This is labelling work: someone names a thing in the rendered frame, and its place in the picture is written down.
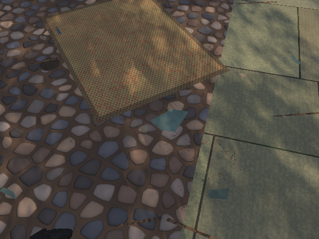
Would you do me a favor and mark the robot left hand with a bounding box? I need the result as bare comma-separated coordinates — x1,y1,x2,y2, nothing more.
30,228,73,239

